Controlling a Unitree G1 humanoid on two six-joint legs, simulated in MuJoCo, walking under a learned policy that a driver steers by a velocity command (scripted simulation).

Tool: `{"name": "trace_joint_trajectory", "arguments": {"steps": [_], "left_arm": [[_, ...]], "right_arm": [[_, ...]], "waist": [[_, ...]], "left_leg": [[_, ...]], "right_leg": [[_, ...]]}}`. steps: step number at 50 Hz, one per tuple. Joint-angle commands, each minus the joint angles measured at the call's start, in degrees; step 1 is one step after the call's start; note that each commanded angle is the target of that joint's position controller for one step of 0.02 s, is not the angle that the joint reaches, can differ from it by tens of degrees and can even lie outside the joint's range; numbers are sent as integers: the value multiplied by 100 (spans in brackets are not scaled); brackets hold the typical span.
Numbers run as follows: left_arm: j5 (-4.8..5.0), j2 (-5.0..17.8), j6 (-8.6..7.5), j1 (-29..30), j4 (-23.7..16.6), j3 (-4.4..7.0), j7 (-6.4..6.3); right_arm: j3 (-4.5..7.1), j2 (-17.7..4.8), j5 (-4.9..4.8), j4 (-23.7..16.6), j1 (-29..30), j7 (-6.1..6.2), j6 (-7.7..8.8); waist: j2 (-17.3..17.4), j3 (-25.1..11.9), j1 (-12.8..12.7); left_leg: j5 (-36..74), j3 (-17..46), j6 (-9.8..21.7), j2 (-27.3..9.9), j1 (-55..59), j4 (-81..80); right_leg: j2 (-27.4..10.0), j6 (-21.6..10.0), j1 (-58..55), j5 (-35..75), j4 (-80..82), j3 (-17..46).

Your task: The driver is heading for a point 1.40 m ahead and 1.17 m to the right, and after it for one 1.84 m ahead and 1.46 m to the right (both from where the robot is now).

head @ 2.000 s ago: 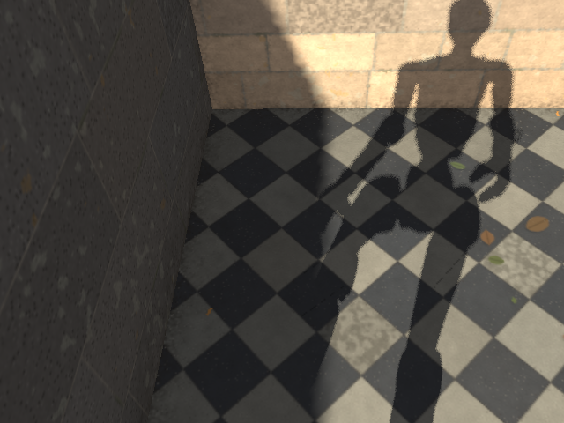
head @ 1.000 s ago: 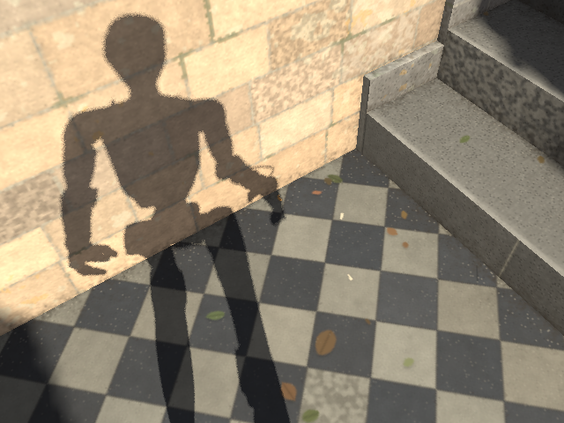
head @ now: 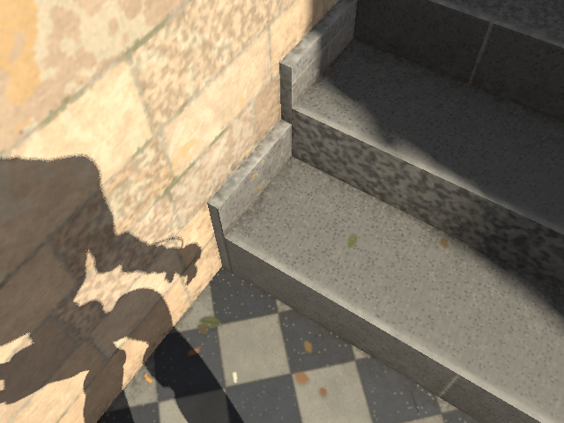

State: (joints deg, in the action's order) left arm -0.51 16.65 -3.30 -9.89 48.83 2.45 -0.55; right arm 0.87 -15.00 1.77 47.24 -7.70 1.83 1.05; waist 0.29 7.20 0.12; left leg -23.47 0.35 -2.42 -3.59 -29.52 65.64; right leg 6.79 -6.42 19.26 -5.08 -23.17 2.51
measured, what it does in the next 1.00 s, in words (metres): steps on the spot, turning right: left foot, then right foot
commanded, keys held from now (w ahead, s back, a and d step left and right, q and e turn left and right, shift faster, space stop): e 1.00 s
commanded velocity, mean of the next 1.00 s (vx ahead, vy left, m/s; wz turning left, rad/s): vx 0.04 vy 0.00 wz -0.59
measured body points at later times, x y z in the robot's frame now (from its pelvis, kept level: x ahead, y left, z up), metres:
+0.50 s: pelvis +0.10 +0.06 +0.01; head +0.15 +0.08 +0.45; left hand +0.27 +0.32 -0.14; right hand +0.15 -0.25 -0.09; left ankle +0.15 +0.17 -0.74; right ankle +0.02 -0.05 -0.66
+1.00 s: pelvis +0.06 +0.02 +0.01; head +0.08 -0.03 +0.45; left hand +0.33 +0.20 -0.09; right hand -0.01 -0.28 -0.14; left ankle +0.14 +0.15 -0.68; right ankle +0.04 -0.06 -0.74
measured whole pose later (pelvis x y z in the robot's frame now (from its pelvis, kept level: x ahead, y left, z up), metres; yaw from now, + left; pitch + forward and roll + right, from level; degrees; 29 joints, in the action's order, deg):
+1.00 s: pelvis +0.06 +0.02 +0.01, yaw -34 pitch -1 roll +1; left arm -0.4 17.7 2.2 -10.0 46.1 3.7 0.0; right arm 3.1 -18.9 1.4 46.7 -10.5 1.2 -3.3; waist 3.1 6.0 1.0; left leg -23.5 0.0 -1.7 -2.4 -24.4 55.4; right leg 4.5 -3.8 12.2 -10.9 -24.5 5.0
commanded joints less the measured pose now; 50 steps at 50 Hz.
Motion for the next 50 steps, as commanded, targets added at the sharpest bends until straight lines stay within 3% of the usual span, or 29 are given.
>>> {"name": "trace_joint_trajectory", "arguments": {"steps": [1,3,5,9,14,16,18,19,20,21,22,23,24,26,29,30,33,36,38,40,41,42,43,44,45,46,47,48,50], "left_arm": [[-36,899,-55,-148,-260,229,27],[-29,960,-10,-251,-208,260,35],[-34,886,98,-365,-196,259,-19],[-65,987,244,-628,-117,341,-106],[-76,993,315,-719,-81,380,-147],[0,1051,403,-416,-174,419,-150],[78,1039,446,-127,-219,412,-127],[146,885,463,-79,-263,382,-150],[97,289,459,-574,-296,246,-165],[0,769,522,-828,-246,380,-174],[-139,928,541,-830,-140,434,-131],[-159,931,570,-620,-54,456,-57],[-89,858,611,-522,-42,460,-1],[-64,781,665,-296,-129,421,140],[-40,641,686,26,-384,336,277],[-57,609,696,107,-438,309,281],[-109,543,672,109,-557,242,265],[-59,432,717,146,-630,147,285],[-91,493,715,105,-644,144,304],[-82,547,635,-336,-489,197,303],[-122,740,551,-330,-453,255,269],[-173,1000,466,-338,-498,311,200],[-105,1915,431,-274,-632,497,142],[-49,2031,393,-645,-497,637,118],[-89,1611,393,-288,-535,514,80],[-61,1288,438,79,-587,434,42],[-13,1043,480,312,-662,347,-8],[34,900,488,260,-653,298,-28],[67,935,505,63,-545,307,25]], "right_arm": [[132,-452,62,-92,-1042,67,-278],[152,-483,27,-208,-851,100,-330],[177,-528,-9,-311,-514,138,-356],[194,-597,-68,-488,-73,180,-352],[206,-751,-170,-594,103,249,-231],[178,-721,-193,-584,-151,360,-145],[188,-769,-193,-513,-488,363,-43],[208,-872,-88,-463,-739,373,33],[255,-1290,-68,-512,-536,387,61],[350,-1582,-150,-564,-630,346,-20],[334,-1359,-194,-521,-778,308,-59],[263,-1070,-171,-520,-628,280,-38],[243,-970,-115,-595,-318,270,-47],[246,-963,-35,-588,-321,279,-60],[327,-1076,-71,-391,-664,250,-66],[381,-1236,-81,-328,-818,249,-61],[406,-1254,-64,-269,-728,153,-116],[387,-1209,-72,-299,-366,57,-105],[423,-1321,-108,-173,-502,48,-117],[477,-1486,-132,-165,-390,24,-192],[465,-1340,-68,-157,-493,-10,-207],[384,-1025,-67,-165,-718,-77,-286],[263,-583,-17,-654,-505,-49,-374],[312,-829,-17,-646,-255,100,-499],[338,-971,-71,-529,-229,81,-517],[369,-1058,-138,-420,-331,27,-463],[395,-1087,-67,-356,-348,-20,-397],[399,-1108,6,-308,-392,-58,-367],[397,-1012,-8,-291,-480,-100,-374]], "waist": [[-289,-1404,355],[-405,-1349,330],[-514,-1325,117],[-467,-1127,-179],[-658,-905,-330],[-645,-855,-128],[-623,-703,170],[-199,-782,260],[1181,-985,-170],[1492,-1149,-101],[1041,-1127,-149],[664,-854,-134],[614,-647,-193],[965,-626,-20],[1086,-823,225],[1004,-782,251],[1113,-802,201],[1483,-938,149],[1441,-867,131],[1193,-845,-123],[720,-865,-140],[-523,-752,-210],[-1803,-536,-27],[-1141,-780,-314],[-785,-535,-95],[-725,-380,54],[-935,-424,123],[-978,-600,85],[-843,-849,70]], "left_leg": [[238,-32,-142,117,329,-401],[506,-10,-142,107,269,-791],[797,72,-135,26,54,-1107],[915,264,-112,15,-122,-1621],[439,446,18,147,95,-2183],[138,504,98,189,691,-2725],[675,421,139,263,1576,-4122],[1416,608,217,-176,2323,-4927],[3488,1849,601,-1686,3020,-4913],[5018,2811,1580,-2397,2765,-4815],[5291,2493,1789,-2453,2675,-4789],[4771,1778,1601,-2043,2518,-4723],[4238,1127,1333,-1600,2476,-4738],[4597,565,1194,-1181,2789,-4647],[4764,291,1308,-1274,3089,-4570],[4623,353,1410,-1398,3099,-4622],[4568,162,1443,-1506,3017,-4664],[4041,-199,1253,-1438,2661,-4636],[3775,-173,1202,-1546,2456,-4532],[3562,-387,957,-1500,2159,-3966],[2669,-588,601,-1353,1820,-3517],[943,-940,269,-943,945,-2406],[-1401,-911,-120,8,-302,-1468],[-1257,-13,-83,61,107,-811],[-788,160,29,-19,-38,-708],[-250,213,79,-77,14,-880],[7,185,113,-25,23,-919],[117,163,122,54,119,-802],[129,169,101,165,206,-701]], "right_leg": [[-1459,-1002,-812,4568,183,1136],[-1400,-853,-688,4082,196,1234],[-1386,-728,-896,3334,252,1450],[-1492,-701,-1191,2243,261,1957],[-1539,-759,-1501,2574,-31,2447],[-1578,-685,-1380,2805,-150,2732],[-1133,-304,-1048,2000,-340,2682],[-733,3,-634,1167,-787,2336],[-8,316,-27,-1652,-1993,1284],[541,469,516,-3516,-3345,532],[163,509,556,-3308,-4234,624],[-16,530,638,-2878,-4503,645],[-124,602,747,-2531,-4551,529],[-75,746,976,-2206,-4492,332],[-88,899,1067,-2160,-4195,163],[-130,893,1009,-2162,-4061,163],[-312,877,666,-2174,-3063,-1],[-490,785,-113,-1962,-1985,-291],[-500,616,-527,-1941,-1343,-368],[-462,437,-1097,-1304,-433,-558],[-458,389,-1447,-749,100,-309],[-1200,250,-1830,-852,1003,929],[-2709,-468,-1521,589,1058,3091],[-2721,-929,-1139,728,1002,2908],[-2379,-811,-1085,508,862,2375],[-1898,-594,-957,376,820,1804],[-1599,-466,-1081,523,747,1602],[-1547,-473,-1185,1089,660,1550],[-1519,-510,-1312,1363,569,1568]]}}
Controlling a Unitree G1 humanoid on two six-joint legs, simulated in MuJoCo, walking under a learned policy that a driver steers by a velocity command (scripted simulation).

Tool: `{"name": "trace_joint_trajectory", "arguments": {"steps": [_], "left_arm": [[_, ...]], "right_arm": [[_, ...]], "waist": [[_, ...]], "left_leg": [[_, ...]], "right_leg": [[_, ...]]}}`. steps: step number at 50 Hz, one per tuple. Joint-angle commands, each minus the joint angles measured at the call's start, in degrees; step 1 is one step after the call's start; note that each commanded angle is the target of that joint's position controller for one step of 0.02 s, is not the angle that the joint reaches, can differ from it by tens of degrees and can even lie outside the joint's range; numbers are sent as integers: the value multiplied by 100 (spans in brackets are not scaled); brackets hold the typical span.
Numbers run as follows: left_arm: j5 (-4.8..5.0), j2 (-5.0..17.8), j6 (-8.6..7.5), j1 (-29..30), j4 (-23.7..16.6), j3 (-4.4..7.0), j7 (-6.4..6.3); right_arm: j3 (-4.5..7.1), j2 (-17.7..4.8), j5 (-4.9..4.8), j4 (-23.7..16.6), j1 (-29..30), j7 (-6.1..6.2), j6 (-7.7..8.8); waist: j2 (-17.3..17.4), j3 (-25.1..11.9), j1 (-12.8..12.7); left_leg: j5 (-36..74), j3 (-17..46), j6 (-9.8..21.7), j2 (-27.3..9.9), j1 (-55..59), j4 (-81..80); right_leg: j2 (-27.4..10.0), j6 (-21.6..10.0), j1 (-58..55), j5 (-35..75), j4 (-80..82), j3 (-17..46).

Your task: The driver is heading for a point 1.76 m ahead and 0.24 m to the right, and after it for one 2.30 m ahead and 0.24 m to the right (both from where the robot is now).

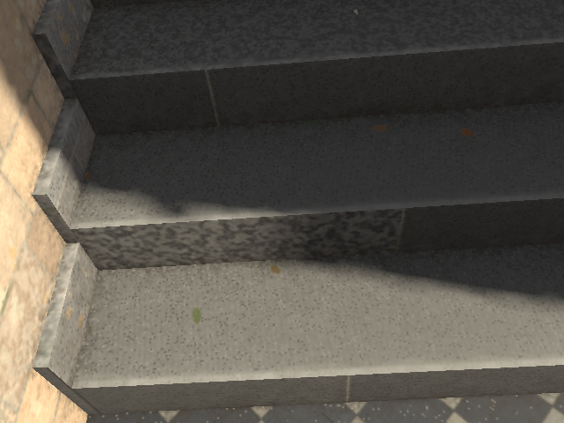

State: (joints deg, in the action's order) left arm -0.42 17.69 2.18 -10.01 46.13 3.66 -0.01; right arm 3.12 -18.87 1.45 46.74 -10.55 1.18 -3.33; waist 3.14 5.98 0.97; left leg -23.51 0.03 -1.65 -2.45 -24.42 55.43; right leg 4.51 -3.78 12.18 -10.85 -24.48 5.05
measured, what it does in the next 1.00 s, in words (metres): steps on the spot, turning right: left foot, then right foot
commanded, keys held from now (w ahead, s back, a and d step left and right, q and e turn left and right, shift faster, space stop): e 0.30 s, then no key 0.70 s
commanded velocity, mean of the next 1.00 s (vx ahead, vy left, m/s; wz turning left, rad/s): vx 0.00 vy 0.00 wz -0.32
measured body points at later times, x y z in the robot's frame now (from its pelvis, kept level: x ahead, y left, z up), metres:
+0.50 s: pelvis +0.00 +0.02 +0.00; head +0.03 +0.05 +0.45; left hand +0.16 +0.28 -0.15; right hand +0.02 -0.28 -0.10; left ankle +0.02 +0.12 -0.74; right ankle -0.03 -0.08 -0.70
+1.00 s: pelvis -0.01 -0.02 +0.00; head -0.01 -0.03 +0.45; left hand +0.12 +0.21 -0.14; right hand -0.05 -0.27 -0.15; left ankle +0.02 +0.12 -0.74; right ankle -0.06 -0.10 -0.74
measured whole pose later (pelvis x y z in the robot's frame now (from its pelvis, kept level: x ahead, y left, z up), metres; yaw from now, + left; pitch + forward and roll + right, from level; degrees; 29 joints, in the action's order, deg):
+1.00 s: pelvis -0.01 -0.02 +0.00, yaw -16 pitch -2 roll +0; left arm -0.4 12.9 -0.2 -10.1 64.5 0.3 -3.2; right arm -0.3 -12.2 0.2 60.1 -13.8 1.4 -0.2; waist 1.1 1.4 1.8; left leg -12.6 2.7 -2.2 -1.4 -6.4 20.5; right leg 3.8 -3.0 5.4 -13.7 -20.9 3.0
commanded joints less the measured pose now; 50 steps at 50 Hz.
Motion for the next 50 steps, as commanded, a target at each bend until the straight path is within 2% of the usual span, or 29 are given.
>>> {"name": "trace_joint_trajectory", "arguments": {"steps": [1,3,5,7,8,11,14,16,18,19,20,21,22,23,24,26,28,29,32,33,35,37,38,39,40,41,44,49,50], "left_arm": [[52,891,-48,-5,-235,204,-22],[31,969,-43,-132,-170,224,-31],[-59,1009,-91,-204,-112,241,-56],[-26,1047,-75,-281,8,256,-66],[-4,1081,-80,-286,38,240,-49],[-36,1151,-43,-209,145,249,-38],[-21,1180,-43,-271,282,272,-34],[-39,1052,10,-138,326,257,-68],[-22,963,36,76,329,216,-96],[52,747,5,-17,308,157,-101],[63,343,-37,-348,325,56,-109],[-24,702,-15,-108,322,147,-146],[-168,892,-20,-90,369,176,-122],[-145,791,-24,-150,498,161,-73],[-92,655,-11,-253,611,126,-31],[-98,520,-1,-212,728,70,5],[-80,404,-1,-35,773,6,-38],[-74,363,-2,44,754,-37,-77],[-7,267,7,179,825,-105,-160],[14,235,3,131,925,-104,-173],[9,171,-24,-110,1120,-126,-215],[-91,427,-117,-110,1188,-90,-274],[-115,657,-170,-95,1231,-64,-285],[18,485,-183,5,1386,-121,-276],[33,305,-208,71,1399,-170,-273],[9,295,-225,64,1458,-181,-286],[2,288,-253,-59,1660,-207,-348],[7,219,-286,-127,1756,-235,-349],[-5,312,-292,-138,1736,-217,-319]], "right_arm": [[162,-566,9,-273,-125,-36,57],[149,-512,-2,-329,25,-16,35],[132,-448,-38,-329,105,41,5],[132,-468,-80,-326,188,39,40],[109,-401,-78,-315,219,44,78],[114,-447,-110,-286,186,94,175],[101,-532,-192,-327,132,129,247],[96,-465,-215,-283,-69,92,278],[81,-383,-194,-84,-540,102,335],[110,-516,-163,-66,-522,152,400],[137,-834,-68,-182,-215,179,418],[193,-1147,-38,-308,206,154,353],[145,-842,-81,-261,202,115,360],[39,-460,-133,-265,423,79,384],[-8,-295,-126,-270,539,76,397],[-52,-251,-149,-152,374,118,468],[-76,-286,-164,63,3,107,509],[-89,-277,-158,228,-182,115,521],[-97,-334,-114,474,-449,100,489],[-96,-372,-105,469,-428,77,474],[-106,-314,-136,561,-359,57,451],[-153,-139,-158,580,-402,31,524],[-133,-130,-178,543,-508,4,560],[-197,110,-175,657,-515,-4,502],[-191,64,-145,718,-347,19,450],[-175,9,-137,759,-265,27,415],[-230,174,-150,946,-393,15,359],[-270,191,-122,1244,-513,41,342],[-306,270,-104,1324,-592,49,354]], "waist": [[-1055,-729,-48],[-1074,-660,-130],[-1137,-609,-167],[-1061,-514,-205],[-1087,-567,-224],[-941,-661,-163],[-953,-697,-125],[-991,-894,-74],[-998,-938,181],[-648,-977,134],[500,-1022,-119],[1031,-652,-28],[686,-503,-90],[421,-344,-221],[386,-237,-270],[439,-238,-167],[402,-334,-16],[370,-371,33],[656,-494,122],[771,-528,114],[597,-532,-85],[244,-784,-79],[-183,-848,111],[-579,-887,131],[-583,-700,40],[-528,-584,3],[-634,-529,66],[-560,-392,63],[-564,-319,73]], "left_leg": [[136,217,6,79,-349,235],[110,260,-25,126,-474,-7],[70,338,-30,181,-537,-288],[103,426,15,256,-512,-550],[82,471,21,294,-422,-645],[-52,455,24,433,-18,-1019],[-185,544,49,503,291,-1359],[-19,488,116,555,801,-1983],[766,357,200,533,1677,-3379],[1130,795,267,30,2149,-4025],[958,2070,497,-1186,2360,-4476],[1099,2768,1147,-1785,1435,-4549],[1183,2673,1415,-1802,1015,-4460],[1116,2215,1318,-1455,900,-4421],[1158,1769,1167,-1092,968,-4379],[2099,1445,1150,-889,1458,-4182],[2879,1295,1192,-858,1956,-3958],[3284,1318,1194,-908,2179,-3864],[3858,1251,1144,-871,2230,-3637],[3797,1210,1108,-795,2186,-3570],[3853,1137,896,-696,1883,-3424],[3343,1075,559,-620,1278,-3339],[2586,794,464,-365,976,-3382],[1903,598,356,-133,1355,-3703],[1823,546,271,-95,1536,-3674],[1941,528,244,-103,1568,-3593],[1981,476,184,-153,1675,-3583],[1783,447,120,-190,1662,-3659],[1677,439,107,-188,1606,-3631]], "right_leg": [[-1313,-805,-646,1827,694,1421],[-1343,-867,-725,1411,720,1703],[-1421,-849,-755,936,745,2083],[-1399,-810,-738,415,879,2367],[-1373,-884,-736,607,873,2375],[-1248,-933,-671,1282,774,2464],[-1150,-885,-654,1463,713,2691],[-986,-694,-557,1577,620,2558],[-717,-417,-215,1383,371,2414],[-416,-147,179,721,-60,2220],[279,115,665,-706,-1095,1416],[788,164,1036,-1870,-2000,542],[454,211,866,-1873,-2800,609],[346,245,837,-1548,-3081,677],[325,315,845,-1269,-3215,670],[303,466,1016,-1112,-3130,569],[168,598,1044,-1185,-2500,384],[73,580,1024,-1238,-2188,233],[-109,485,518,-1384,-1216,-214],[-133,478,326,-1306,-761,-284],[-173,400,-381,-136,419,-457],[-734,253,-1367,1005,619,225],[-1136,112,-1602,2169,175,526],[-1135,-80,-1147,1981,214,510],[-1032,-69,-915,1599,362,512],[-968,-42,-818,1514,461,473],[-920,-48,-742,1607,561,445],[-925,-103,-577,1267,799,521],[-909,-88,-568,1205,849,571]]}}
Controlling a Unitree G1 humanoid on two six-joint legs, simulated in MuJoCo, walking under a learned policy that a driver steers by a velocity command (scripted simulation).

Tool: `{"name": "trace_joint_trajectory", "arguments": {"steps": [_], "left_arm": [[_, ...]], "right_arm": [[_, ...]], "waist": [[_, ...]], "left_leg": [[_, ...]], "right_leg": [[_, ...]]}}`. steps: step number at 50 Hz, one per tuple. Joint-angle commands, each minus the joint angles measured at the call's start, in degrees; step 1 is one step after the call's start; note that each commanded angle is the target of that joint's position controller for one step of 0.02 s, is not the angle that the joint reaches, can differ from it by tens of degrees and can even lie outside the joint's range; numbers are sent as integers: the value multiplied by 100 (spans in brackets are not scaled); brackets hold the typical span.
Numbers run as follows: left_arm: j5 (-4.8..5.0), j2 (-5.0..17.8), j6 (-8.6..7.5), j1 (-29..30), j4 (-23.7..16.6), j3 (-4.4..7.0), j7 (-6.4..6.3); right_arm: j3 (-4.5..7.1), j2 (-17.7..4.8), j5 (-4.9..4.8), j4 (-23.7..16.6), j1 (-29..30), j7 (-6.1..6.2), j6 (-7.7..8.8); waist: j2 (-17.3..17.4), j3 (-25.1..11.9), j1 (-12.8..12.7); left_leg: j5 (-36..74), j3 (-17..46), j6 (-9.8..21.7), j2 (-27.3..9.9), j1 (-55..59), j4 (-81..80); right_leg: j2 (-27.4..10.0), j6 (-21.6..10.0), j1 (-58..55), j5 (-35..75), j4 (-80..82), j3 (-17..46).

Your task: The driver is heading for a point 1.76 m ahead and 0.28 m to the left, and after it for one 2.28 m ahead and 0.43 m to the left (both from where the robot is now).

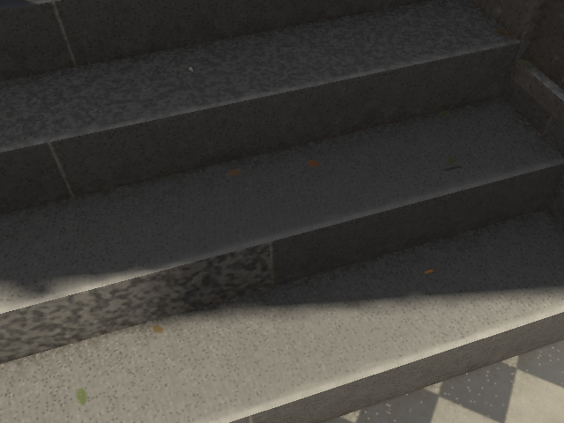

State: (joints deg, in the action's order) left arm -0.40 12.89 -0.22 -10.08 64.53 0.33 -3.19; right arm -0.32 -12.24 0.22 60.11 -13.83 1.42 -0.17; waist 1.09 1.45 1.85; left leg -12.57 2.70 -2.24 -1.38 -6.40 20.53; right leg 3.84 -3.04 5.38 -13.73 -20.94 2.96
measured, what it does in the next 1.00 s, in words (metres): lifts its right foot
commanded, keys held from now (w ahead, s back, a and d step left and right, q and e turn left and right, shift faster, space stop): no key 0.62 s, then w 0.38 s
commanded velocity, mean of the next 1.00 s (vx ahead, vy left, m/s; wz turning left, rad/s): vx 0.10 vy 0.00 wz -0.01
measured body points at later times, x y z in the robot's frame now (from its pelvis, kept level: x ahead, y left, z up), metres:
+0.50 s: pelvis +0.00 -0.02 +0.00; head +0.01 -0.02 +0.45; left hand +0.01 +0.23 -0.16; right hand -0.01 -0.25 -0.16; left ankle -0.01 +0.15 -0.75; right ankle -0.03 -0.09 -0.75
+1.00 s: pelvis +0.08 +0.02 +0.00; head +0.08 +0.04 +0.45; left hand +0.08 +0.27 -0.16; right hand +0.04 -0.21 -0.15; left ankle +0.02 +0.11 -0.75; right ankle +0.01 -0.08 -0.70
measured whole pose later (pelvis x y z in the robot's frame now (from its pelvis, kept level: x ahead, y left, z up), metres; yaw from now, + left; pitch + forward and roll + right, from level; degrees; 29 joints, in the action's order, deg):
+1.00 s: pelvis +0.08 +0.02 +0.00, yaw +0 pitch +1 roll +0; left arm -1.9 13.0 -3.2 -18.3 61.8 1.6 -0.1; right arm 0.3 -9.1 1.3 62.0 -23.7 0.6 5.5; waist -2.0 -1.0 0.9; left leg -17.4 -3.1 2.4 1.2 -5.5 22.1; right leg 2.1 -5.0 17.1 -22.5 -49.4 -0.8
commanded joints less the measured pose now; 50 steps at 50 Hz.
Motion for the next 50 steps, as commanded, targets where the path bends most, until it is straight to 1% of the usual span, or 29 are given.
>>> {"name": "trace_joint_trajectory", "arguments": {"steps": [1,8,9,18,28,31,32,33,34,35,36,37,38,39,40,41,42,43,44,45,46,47,48,49,50], "left_arm": [[-5,769,-56,-145,-98,114,14],[-3,702,-68,-332,-67,102,34],[36,704,-73,-389,-21,106,28],[21,609,-68,-617,28,87,28],[23,524,-72,-802,37,67,31],[25,516,-74,-834,28,69,27],[18,482,-73,-860,28,59,29],[11,509,-61,-843,9,71,30],[9,602,-41,-844,-13,109,31],[19,715,-15,-888,-28,162,38],[17,798,6,-993,-34,213,54],[10,832,13,-1148,-28,253,75],[1,854,1,-1306,-22,284,99],[1,810,-37,-1446,-20,299,122],[-17,777,-86,-1479,-26,305,142],[-38,779,-141,-1412,-61,318,158],[-32,781,-187,-1280,-119,327,172],[-8,743,-231,-1042,-213,320,185],[9,612,-275,-678,-366,287,204],[5,305,-350,-68,-695,182,239],[-73,109,-430,14,-912,119,285],[-245,498,-443,130,-944,176,277],[-248,427,-453,-43,-850,165,297],[-175,349,-468,-178,-787,153,339],[-154,331,-471,-148,-805,163,378]], "right_arm": [[24,-388,21,41,-292,30,45],[-28,-385,13,236,-361,32,76],[-26,-394,-14,223,-345,59,72],[-89,-313,-8,341,-577,106,69],[-129,-229,-9,401,-757,128,77],[-141,-203,-4,417,-805,150,74],[-152,-171,4,427,-825,151,73],[-149,-170,21,415,-785,150,70],[-135,-186,41,381,-750,144,69],[-122,-183,60,326,-719,131,72],[-117,-163,87,252,-668,108,83],[-115,-122,123,173,-593,75,104],[-120,-46,157,82,-514,39,141],[-125,21,183,-43,-340,11,205],[-116,49,176,-125,-284,-15,278],[-99,45,145,-164,-348,-40,353],[-82,55,106,-147,-543,-64,424],[-62,78,65,-40,-894,-71,494],[-20,14,57,141,-1417,-59,550],[85,-331,88,354,-2146,-59,620],[305,-1015,45,534,-2652,-44,591],[284,-760,65,524,-2473,-48,545],[234,-488,106,404,-2151,-72,545],[202,-327,139,287,-1829,-81,552],[180,-265,124,249,-1709,-75,578]], "waist": [[-319,132,-20],[-166,134,-59],[-114,143,-55],[-68,149,-68],[-29,188,-87],[-13,201,-89],[-37,103,-108],[-82,172,-136],[-189,262,-161],[-346,349,-187],[-490,488,-233],[-583,670,-302],[-666,825,-354],[-685,965,-423],[-701,1030,-397],[-702,1009,-313],[-678,932,-168],[-593,828,36],[-351,665,288],[435,473,653],[1753,379,688],[1086,584,497],[497,557,298],[341,479,127],[330,510,46]], "left_leg": [[546,160,149,-297,-206,-137],[529,136,88,-338,-303,-68],[545,133,76,-324,-285,-52],[547,130,61,-355,-364,11],[603,153,76,-366,-397,28],[626,164,87,-370,-395,25],[340,144,97,-326,-358,-10],[14,96,118,-251,-427,27],[-391,-5,153,-134,-538,186],[-893,-156,210,15,-713,476],[-1267,-273,282,120,-1009,790],[-1464,-386,350,179,-1358,1116],[-1485,-514,414,169,-1636,1405],[-1384,-547,473,91,-1750,1574],[-1291,-519,541,-3,-1762,1650],[-1253,-499,610,-55,-1683,1544],[-1111,-535,686,-47,-1406,1186],[-800,-581,744,12,-820,683],[-604,-426,794,12,63,198],[-1199,774,1023,-654,726,-648],[-907,2412,1422,-1629,1601,-1311],[-399,2501,1465,-1931,1695,-1146],[-98,2055,1376,-1744,1565,-1028],[87,1725,1285,-1584,1399,-1085],[340,1426,1230,-1464,1252,-1174]], "right_leg": [[-854,-169,128,1409,531,798],[-787,-202,152,1219,576,776],[-767,-166,178,1267,577,748],[-687,-174,168,1406,465,650],[-653,-170,177,1503,342,576],[-656,-172,188,1516,314,563],[-622,-179,169,1021,403,571],[-574,-203,240,299,514,614],[-553,-272,349,-498,623,708],[-573,-398,444,-1344,701,846],[-705,-553,517,-2111,821,1079],[-941,-725,537,-2685,996,1396],[-1224,-908,519,-3002,1153,1738],[-1454,-1064,594,-2983,1272,2043],[-1590,-1153,650,-2684,1296,2164],[-1631,-1178,637,-2222,1218,2120],[-1583,-1130,678,-1766,1053,1948],[-1425,-1018,910,-1248,781,1673],[-1113,-818,1371,-716,282,1247],[-452,-517,1968,-243,-861,391],[139,-250,2992,-889,-2205,-443],[-132,-245,3643,-1546,-3012,-415],[-362,-238,3638,-1247,-3366,-258],[-488,-216,3525,-884,-3467,-232],[-584,-180,3504,-589,-3482,-265]]}}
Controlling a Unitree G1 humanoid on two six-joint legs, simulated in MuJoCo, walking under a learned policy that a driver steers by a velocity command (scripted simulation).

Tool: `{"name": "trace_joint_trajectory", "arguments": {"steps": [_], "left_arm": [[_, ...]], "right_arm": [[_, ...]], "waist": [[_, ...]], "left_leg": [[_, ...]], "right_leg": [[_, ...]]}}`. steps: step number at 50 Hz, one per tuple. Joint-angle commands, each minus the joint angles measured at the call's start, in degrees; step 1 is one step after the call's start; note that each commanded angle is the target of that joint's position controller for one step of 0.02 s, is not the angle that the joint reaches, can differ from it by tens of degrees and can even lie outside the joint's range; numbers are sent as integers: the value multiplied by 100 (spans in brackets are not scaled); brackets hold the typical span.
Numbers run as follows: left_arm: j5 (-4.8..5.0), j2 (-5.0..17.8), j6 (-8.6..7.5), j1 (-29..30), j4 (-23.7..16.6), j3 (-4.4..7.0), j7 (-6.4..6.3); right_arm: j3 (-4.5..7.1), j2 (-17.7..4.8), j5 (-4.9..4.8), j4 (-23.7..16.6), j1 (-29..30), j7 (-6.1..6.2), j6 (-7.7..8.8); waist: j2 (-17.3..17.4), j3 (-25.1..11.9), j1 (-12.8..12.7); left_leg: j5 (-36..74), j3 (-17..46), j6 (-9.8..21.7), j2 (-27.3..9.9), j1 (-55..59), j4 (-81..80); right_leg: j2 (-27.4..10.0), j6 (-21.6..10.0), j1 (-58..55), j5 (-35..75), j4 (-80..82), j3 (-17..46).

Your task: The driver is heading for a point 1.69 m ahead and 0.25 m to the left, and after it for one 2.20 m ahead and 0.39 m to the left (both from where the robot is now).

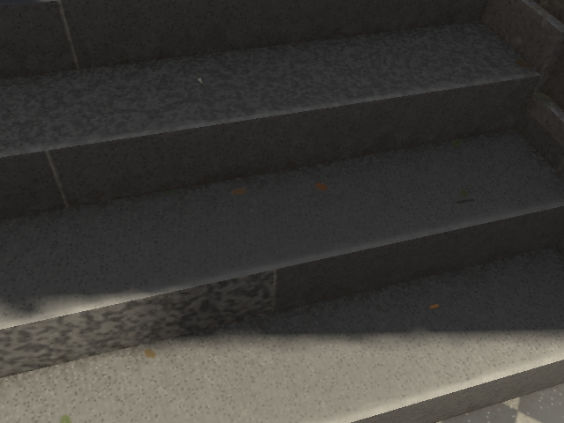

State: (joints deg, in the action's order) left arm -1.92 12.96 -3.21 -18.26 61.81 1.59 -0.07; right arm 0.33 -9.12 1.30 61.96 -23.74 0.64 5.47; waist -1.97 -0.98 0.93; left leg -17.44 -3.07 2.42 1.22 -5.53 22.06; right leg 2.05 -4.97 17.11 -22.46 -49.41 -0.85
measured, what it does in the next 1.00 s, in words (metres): climbs: right foot, then left foot 0.17 m higher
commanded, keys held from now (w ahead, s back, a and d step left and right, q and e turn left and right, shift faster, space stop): w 1.00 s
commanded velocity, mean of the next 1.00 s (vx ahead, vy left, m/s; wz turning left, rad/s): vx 0.47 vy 0.00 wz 0.00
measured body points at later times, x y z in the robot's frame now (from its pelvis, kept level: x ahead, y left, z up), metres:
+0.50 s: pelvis +0.20 -0.04 +0.00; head +0.21 -0.05 +0.45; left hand +0.17 +0.21 -0.15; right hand +0.27 -0.26 -0.15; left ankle +0.17 +0.09 -0.58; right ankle +0.22 -0.08 -0.74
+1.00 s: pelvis +0.46 +0.02 +0.10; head +0.47 +0.01 +0.55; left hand +0.52 +0.26 -0.04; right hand +0.55 -0.21 -0.05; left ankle +0.51 +0.08 -0.57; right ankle +0.35 -0.10 -0.43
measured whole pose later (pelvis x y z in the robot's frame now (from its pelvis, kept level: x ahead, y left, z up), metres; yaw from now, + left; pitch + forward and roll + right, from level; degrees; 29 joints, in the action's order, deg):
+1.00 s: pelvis +0.46 +0.02 +0.10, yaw +0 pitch +2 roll +2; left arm -2.4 11.7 -4.7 -16.7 52.6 1.8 0.7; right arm 0.9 -9.4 1.6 55.0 -12.3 1.6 1.8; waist -2.3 -1.8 -0.9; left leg -26.4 -10.4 6.5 2.7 -34.0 58.3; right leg 3.4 -8.0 34.3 -3.9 -98.8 5.7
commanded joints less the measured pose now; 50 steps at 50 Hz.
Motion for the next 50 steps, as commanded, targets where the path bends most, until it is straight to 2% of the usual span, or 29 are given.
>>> {"name": "trace_joint_trajectory", "arguments": {"steps": [1,9,11,13,14,15,16,17,18,20,22,24,26,29,33,35,38,39,40,41,42,43,44,45,46,47,48,49,50], "left_arm": [[-30,257,-155,713,-556,31,95],[38,72,-75,1744,-1136,-36,19],[45,165,-23,1182,-983,31,-39],[-18,354,-81,-458,-356,173,-104],[-134,762,-136,-1172,-191,301,-148],[-118,1351,-130,-1109,-254,385,-148],[129,1264,-49,-772,-252,416,-99],[177,743,-38,-65,-427,290,-61],[177,403,-50,172,-460,195,-11],[125,112,-130,140,-352,92,-62],[101,150,-208,-254,-138,75,-75],[87,215,-255,-532,-11,52,-66],[73,180,-259,-1123,204,23,-68],[91,181,-258,-1476,391,-87,-80],[49,232,-348,-1640,603,-233,-109],[166,136,-367,-1635,717,-339,-158],[309,342,-177,-1518,659,-333,-428],[387,291,-94,-1704,665,-321,-470],[415,190,-95,-1347,389,-363,-457],[425,646,-153,-1473,242,-265,-384],[409,980,-189,-1391,226,-141,-325],[473,1194,-245,-1109,129,0,-199],[441,926,-359,-1025,-189,56,-71],[233,333,-382,-709,-475,61,177],[-126,203,-366,-630,-704,96,281],[-157,-40,-282,-54,-1141,77,265],[-196,-336,-274,338,-1472,-9,183],[-168,-599,-211,341,-1600,-85,78],[-82,-762,-134,132,-1660,-166,23]], "right_arm": [[94,-538,-9,58,-612,13,54],[62,-729,-110,59,-418,50,172],[96,-791,-113,10,-241,72,199],[112,-810,-175,-96,-59,93,172],[80,-694,-176,-216,-72,72,165],[-23,-55,-152,-304,-687,61,89],[58,-339,-32,-168,-943,54,-28],[96,-466,98,-279,-399,6,-67],[124,-489,128,-398,12,-57,-43],[168,-452,158,-451,102,-161,-84],[163,-243,145,-407,-39,-174,-204],[153,-133,151,-533,237,-165,-302],[105,66,104,-723,667,-81,-424],[-44,177,115,-1475,1848,61,-470],[-254,341,23,-2205,2680,125,-415],[-387,440,40,-2664,3123,130,-456],[-571,451,68,-3106,3371,4,-555],[-622,486,47,-3184,3537,-18,-552],[-622,608,-98,-2789,2644,-29,-526],[-479,241,-202,-2520,1974,2,-490],[-334,90,-222,-2186,1011,23,-465],[-172,-338,-85,-1984,285,20,-395],[76,-930,172,-1663,-314,83,-362],[329,-1664,164,-1233,-754,232,-520],[367,-1442,2,-1216,23,258,-548],[251,-843,-70,-1032,625,205,-510],[142,-286,0,-729,648,115,-393],[81,106,40,-421,568,68,-271],[10,426,106,-200,545,-10,-160]], "waist": [[670,748,62],[998,610,-39],[1126,229,-307],[656,-439,-910],[49,-732,-1127],[-1276,-992,-473],[-825,-1189,-368],[-219,-244,-158],[-50,217,-139],[91,472,79],[105,258,172],[-19,272,123],[-383,241,-109],[-50,713,-258],[61,859,-275],[179,1029,-201],[282,739,-173],[232,611,-378],[71,-50,17],[-292,-720,293],[-944,-1368,786],[-1229,-1894,1222],[-293,-2118,1269],[1753,-2095,1115],[929,-1603,594],[374,-483,179],[-218,287,-3],[-457,497,-257],[-21,430,-433]], "left_leg": [[1380,1650,698,-1523,994,-1360],[4456,559,627,-1109,49,-966],[5398,487,587,-1196,202,-312],[5097,262,413,-872,-309,1487],[3020,113,311,-515,-1335,2969],[-1280,16,196,241,-2402,5157],[-1057,606,315,57,-2726,5879],[-484,493,343,-284,-3138,6060],[-175,379,321,-359,-3315,6238],[284,399,224,-565,-3153,6139],[384,234,125,-447,-3218,6696],[374,92,68,-406,-3695,7080],[40,-160,55,-237,-4698,8657],[-495,105,203,-420,-6967,9946],[-1086,178,397,-360,-8336,10792],[-1149,65,443,-435,-8139,10159],[-1068,-571,395,-528,-6375,7736],[-1211,-763,417,-490,-5454,6636],[-901,-923,531,-171,-3552,5732],[-835,-1202,543,321,-2342,5397],[-703,-941,602,363,-1799,5057],[-762,-537,723,442,-1076,4025],[-1187,1970,1223,-591,70,2719],[-152,5542,1887,-1892,606,-76],[-856,6015,1783,-1967,-133,-255],[-2277,5063,1572,-1820,-1153,-135],[-2339,4093,1275,-1685,-1769,-12],[-1662,3123,974,-1451,-2079,194],[-1151,2584,791,-1270,-2093,66]], "right_leg": [[-430,83,2245,602,-621,39],[-68,176,955,1408,1245,-594],[91,-3,157,1385,1486,-577],[189,-165,-1552,1831,1957,-524],[-755,-304,-2568,1717,2260,571],[-2365,-838,-2892,2948,2869,2975],[-2375,-1223,-2436,779,3555,3733],[-2098,-1169,-1581,-972,3791,3135],[-1810,-1038,-978,-1079,4057,2746],[-1452,-814,-359,144,4144,1937],[-1308,-826,-256,1639,3828,1385],[-1233,-815,-222,1816,3705,1161],[-1362,-1073,-424,1065,3659,1454],[-1649,-1112,-935,-656,3820,1992],[-1725,-858,-1362,-494,3782,1852],[-1514,-628,-951,10,3974,1549],[-1362,-762,-683,2245,5141,981],[-1228,-760,-776,3472,5226,537],[-1082,-786,-571,6795,4576,-114],[-1257,-810,-763,9932,3602,-130],[-1600,-761,-1505,11312,2569,-33],[-1535,-672,-1788,11468,1173,-118],[-990,-364,-334,9010,-757,31],[649,-90,1366,1747,-3444,336],[402,-178,2137,1596,-5310,1388],[133,-212,2784,1799,-5902,931],[29,-320,3395,1900,-6167,810],[-11,-388,3614,1911,-6174,918],[93,-469,3837,1772,-6845,1012]]}}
